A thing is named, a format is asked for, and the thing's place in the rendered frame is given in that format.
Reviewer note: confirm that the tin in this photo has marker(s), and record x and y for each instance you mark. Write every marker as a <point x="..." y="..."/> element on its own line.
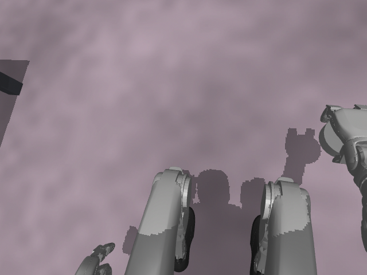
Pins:
<point x="329" y="141"/>

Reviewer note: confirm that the left robot foot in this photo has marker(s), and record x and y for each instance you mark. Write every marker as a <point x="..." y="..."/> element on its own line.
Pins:
<point x="181" y="264"/>

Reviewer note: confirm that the right robot foot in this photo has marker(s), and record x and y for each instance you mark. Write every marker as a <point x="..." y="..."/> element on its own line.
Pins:
<point x="254" y="242"/>

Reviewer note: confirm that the right robot arm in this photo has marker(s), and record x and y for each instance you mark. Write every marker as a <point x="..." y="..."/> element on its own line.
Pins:
<point x="355" y="152"/>

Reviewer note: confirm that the left robot hand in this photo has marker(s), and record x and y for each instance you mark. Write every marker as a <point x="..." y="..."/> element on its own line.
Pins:
<point x="90" y="265"/>

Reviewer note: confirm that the right robot hand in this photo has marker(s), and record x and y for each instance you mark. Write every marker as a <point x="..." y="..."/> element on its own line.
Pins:
<point x="347" y="124"/>

